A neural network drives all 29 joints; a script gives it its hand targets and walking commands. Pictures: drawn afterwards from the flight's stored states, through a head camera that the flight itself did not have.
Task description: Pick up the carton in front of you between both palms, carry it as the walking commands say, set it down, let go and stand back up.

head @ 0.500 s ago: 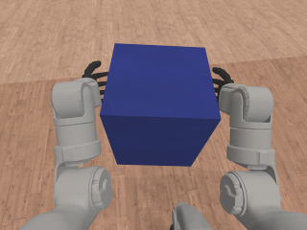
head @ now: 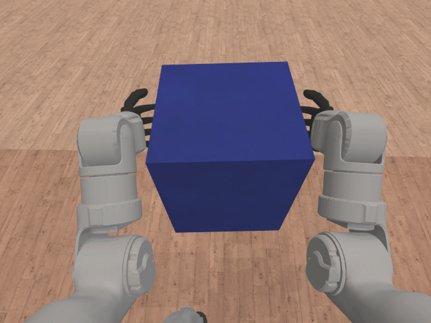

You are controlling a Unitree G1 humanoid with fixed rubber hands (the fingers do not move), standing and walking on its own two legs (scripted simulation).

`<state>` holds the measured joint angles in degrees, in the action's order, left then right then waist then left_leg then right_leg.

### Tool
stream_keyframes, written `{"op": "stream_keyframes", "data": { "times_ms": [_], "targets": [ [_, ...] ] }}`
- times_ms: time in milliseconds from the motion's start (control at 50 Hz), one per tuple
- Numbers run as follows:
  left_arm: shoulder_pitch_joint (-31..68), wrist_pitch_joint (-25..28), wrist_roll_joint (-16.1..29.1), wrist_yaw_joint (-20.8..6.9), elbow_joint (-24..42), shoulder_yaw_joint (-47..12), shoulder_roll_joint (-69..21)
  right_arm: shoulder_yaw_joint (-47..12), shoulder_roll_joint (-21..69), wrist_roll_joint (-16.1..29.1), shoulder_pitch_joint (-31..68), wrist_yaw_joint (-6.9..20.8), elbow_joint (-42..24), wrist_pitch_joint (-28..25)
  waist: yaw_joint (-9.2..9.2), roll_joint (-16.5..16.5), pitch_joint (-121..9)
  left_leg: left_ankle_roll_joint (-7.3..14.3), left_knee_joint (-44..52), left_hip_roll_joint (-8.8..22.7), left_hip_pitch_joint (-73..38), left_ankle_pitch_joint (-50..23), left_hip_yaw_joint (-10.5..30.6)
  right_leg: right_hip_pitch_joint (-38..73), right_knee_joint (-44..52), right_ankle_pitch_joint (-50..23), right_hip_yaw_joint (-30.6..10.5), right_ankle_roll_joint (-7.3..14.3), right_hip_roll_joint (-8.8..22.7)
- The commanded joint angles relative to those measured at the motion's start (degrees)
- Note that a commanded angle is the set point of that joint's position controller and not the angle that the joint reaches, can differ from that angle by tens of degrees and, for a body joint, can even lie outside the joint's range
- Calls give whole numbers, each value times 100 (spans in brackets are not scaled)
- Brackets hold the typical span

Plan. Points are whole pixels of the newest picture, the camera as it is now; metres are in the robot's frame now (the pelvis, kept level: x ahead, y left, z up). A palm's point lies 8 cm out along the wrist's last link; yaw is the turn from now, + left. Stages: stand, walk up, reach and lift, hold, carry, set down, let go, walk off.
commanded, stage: carry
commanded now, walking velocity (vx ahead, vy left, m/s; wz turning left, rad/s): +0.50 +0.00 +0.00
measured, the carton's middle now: (226, 155) +0.39 +0.03 +0.11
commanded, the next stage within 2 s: none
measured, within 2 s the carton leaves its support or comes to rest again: neither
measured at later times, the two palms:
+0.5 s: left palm (178, 31) +0.67 +0.15 +0.21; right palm (312, 34) +0.68 -0.16 +0.21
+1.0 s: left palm out of the picture +0.99 +0.15 +0.26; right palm out of the picture +0.94 -0.15 +0.25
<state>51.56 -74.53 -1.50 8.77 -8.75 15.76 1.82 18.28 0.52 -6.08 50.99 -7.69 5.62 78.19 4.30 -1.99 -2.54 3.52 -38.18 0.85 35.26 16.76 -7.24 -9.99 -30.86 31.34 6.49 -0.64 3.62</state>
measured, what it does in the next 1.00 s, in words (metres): climbs: right foot, then left foot 0.03 m higher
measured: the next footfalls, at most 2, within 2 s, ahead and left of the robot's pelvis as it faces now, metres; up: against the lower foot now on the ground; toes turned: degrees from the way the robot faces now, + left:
right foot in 0.38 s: +0.40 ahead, -0.10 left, +0.06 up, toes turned -7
left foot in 0.76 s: +0.64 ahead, +0.11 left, +0.09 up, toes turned +6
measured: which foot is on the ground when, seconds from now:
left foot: down 0.00-0.40, up 0.42-0.74, down 0.76-1.00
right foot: down 0.00-0.02, up 0.04-0.36, down 0.38-0.76, up 0.78-1.00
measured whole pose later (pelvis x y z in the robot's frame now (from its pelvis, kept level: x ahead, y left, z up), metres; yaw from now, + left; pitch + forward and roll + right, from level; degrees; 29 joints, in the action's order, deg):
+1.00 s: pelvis +0.59 +0.03 +0.09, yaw -1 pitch +4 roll -1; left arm 51.4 -75.8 -4.6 7.6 -8.7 17.1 1.3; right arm 14.8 0.1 -1.9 46.8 -9.2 5.6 76.6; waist -5.2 -0.7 0.6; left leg 3.8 -30.8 0.1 19.1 23.2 -7.4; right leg -40.5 -66.8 26.1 2.0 2.4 1.6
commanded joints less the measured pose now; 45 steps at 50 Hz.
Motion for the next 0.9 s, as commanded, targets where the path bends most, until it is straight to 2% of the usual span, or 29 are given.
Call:
{"op": "stream_keyframes", "data": {
  "times_ms": [0,20,40,60,80,100,140,240,300,320,340,360,380,400,420,460,480,520,560,600,660,700,720,740,760,780,800,840,880],
  "targets": [
    [4150,-170,2632,-1625,-52,-3441,-6456,-3029,5281,1939,3449,1072,413,-205,-930,1238,-3536,641,1086,1245,-4946,1118,2323,-1722,-2683,-2199,-1,141,59],
    [4203,-186,2559,-1637,-285,-3305,-6552,-2968,5327,1965,3496,1130,551,-255,-944,2176,-3126,1259,1964,1938,-5400,721,4493,-3255,-3719,127,-241,74,-724],
    [4353,-140,2516,-1630,-165,-3285,-6653,-3091,5529,2125,3751,1180,266,-318,-939,1688,-2962,1481,1667,1901,-5281,-191,4539,-3589,-4543,24,-817,202,-452],
    [4418,-71,2472,-1592,-7,-3241,-6646,-3387,5922,2421,4248,1247,-79,-333,-924,1082,-2861,1384,1327,1762,-5118,-1012,3750,-3852,-4889,-162,-891,265,-317],
    [4389,-49,2361,-1528,90,-3203,-6623,-3576,6195,2705,4679,1303,-402,-362,-927,575,-2777,1269,1140,1685,-4827,-1456,3265,-3950,-4928,-371,-902,295,-173],
    [4360,-46,2266,-1458,143,-3143,-6610,-3694,6329,2953,4991,1329,-659,-388,-837,441,-2762,1052,1197,1552,-4631,-1315,2932,-3914,-4649,-521,-886,330,-69],
    [4117,-35,2064,-1314,317,-3003,-6443,-3848,6402,3294,5399,1327,-1158,-408,-750,580,-2820,878,1391,1475,-4431,-974,2534,-3719,-4231,-515,-766,373,-57],
    [3647,-113,1670,-1134,294,-2960,-5959,-3798,6157,3336,5060,1309,-1112,-282,-855,878,-2521,972,1811,1419,-4026,-845,1742,-3320,-2232,-709,-332,287,-103],
    [3539,-151,1561,-1156,104,-2987,-5814,-3753,6054,3205,4785,1357,-772,-241,-768,1160,-2387,715,1757,1228,-3512,-1306,1080,-2168,-968,-1233,309,301,-434],
    [3549,-154,1554,-1171,35,-2984,-5803,-3750,6033,3180,4790,1375,-683,-240,-669,1141,-2431,604,1556,1180,-3287,-1713,853,-1506,-607,-1403,519,341,-586],
    [3550,-159,1566,-1191,-72,-2978,-5843,-3732,6002,3144,4741,1386,-566,-236,-419,979,-2611,417,957,1075,-2926,-2474,490,-409,-112,-1783,746,401,-753],
    [3469,-167,1593,-1205,-284,-2955,-5843,-3677,5943,3065,4638,1390,-405,-228,-161,651,-3009,151,-111,860,-2212,-2919,90,1120,77,-1609,506,577,-615],
    [3304,-160,1612,-1220,-421,-2911,-5828,-3606,5859,2996,4697,1411,-375,-202,117,-280,-3526,-152,-1581,540,-970,-1549,34,2502,420,-257,-1528,1050,586],
    [3353,-138,1651,-1243,-537,-2818,-5775,-3473,5826,2916,4602,1437,-214,-157,104,-1561,-3450,-309,-2762,-294,612,1320,135,3259,1100,-701,-4178,1762,1791],
    [3317,-112,1654,-1290,-500,-2790,-5911,-3384,5893,2842,4583,1447,-15,-139,147,-1161,-3200,-226,-3700,-333,1219,1512,724,3196,1053,-1399,-4546,2012,1748],
    [4040,-60,2131,-1416,74,-3153,-6405,-3294,6010,2697,4595,1397,-43,-233,114,-182,-2790,-59,-4181,14,1571,1205,894,2594,574,-2754,-3257,1788,1526],
    [4443,-40,2383,-1474,386,-3284,-6637,-3267,6039,2623,4603,1333,-154,-257,52,18,-2755,-47,-3893,139,1475,919,895,2378,660,-2691,-2801,1473,1344],
    [5024,-15,2751,-1535,951,-3471,-6798,-3240,6026,2523,4652,1188,-394,-269,-10,-245,-2775,-68,-3483,203,1289,749,843,2162,816,-2304,-2426,1255,1248],
    [4981,-50,2920,-1558,1075,-3541,-6786,-3181,5816,2317,4382,1038,-475,-269,-6,-367,-2688,-122,-3032,173,1311,744,627,2031,945,-2169,-2180,1314,1231],
    [4907,-102,2971,-1570,1077,-3551,-6653,-3134,5544,2127,4239,930,-516,-248,19,-386,-2546,-163,-2230,212,1196,698,477,1848,1061,-2313,-1795,1362,1185],
    [4536,-179,2866,-1580,664,-3501,-6466,-3070,5260,1910,3912,878,-265,-180,-4,-590,-2354,-128,-783,45,146,332,104,1196,1020,-2656,-1075,1123,952],
    [4253,-193,2756,-1607,183,-3444,-6427,-3031,5194,1821,3684,929,82,-143,-202,-711,-2350,-25,-48,-257,-1144,81,-358,561,795,-2976,-708,935,914],
    [4173,-182,2708,-1619,-24,-3411,-6451,-3015,5222,1817,3633,975,242,-142,-525,-582,-2540,37,386,-446,-2280,-190,-610,120,157,-3557,-390,758,812],
    [4135,-167,2646,-1634,-185,-3375,-6490,-2976,5305,1844,3466,1024,491,-156,-814,-148,-3013,152,580,-288,-3720,-19,-286,-470,-1040,-3844,20,485,534],
    [4216,-153,2631,-1652,-195,-3354,-6543,-2956,5369,1904,3459,1080,537,-204,-955,1005,-3503,579,1043,1028,-4883,1244,1950,-1597,-2523,-2475,0,165,143],
    [4248,-158,2554,-1669,-399,-3240,-6616,-2923,5410,1952,3535,1142,689,-259,-891,2176,-3140,1160,1915,1933,-5330,1099,4318,-3134,-3627,117,-208,47,-662],
    [4422,-116,2503,-1653,-292,-3198,-6711,-2982,5560,2084,3720,1197,417,-336,-914,1763,-2969,1424,1772,1907,-5300,297,4563,-3537,-4384,81,-764,175,-454],
    [4492,-8,2381,-1551,61,-3170,-6677,-3515,6240,2675,4686,1313,-289,-389,-909,616,-2750,1219,1205,1681,-4836,-1201,3332,-3923,-4869,-348,-883,280,-184],
    [4323,3,2182,-1398,193,-3045,-6610,-3777,6442,3158,5282,1345,-874,-431,-784,470,-2773,920,1311,1489,-4527,-1118,2709,-3810,-4441,-558,-822,339,-43]
  ]
}}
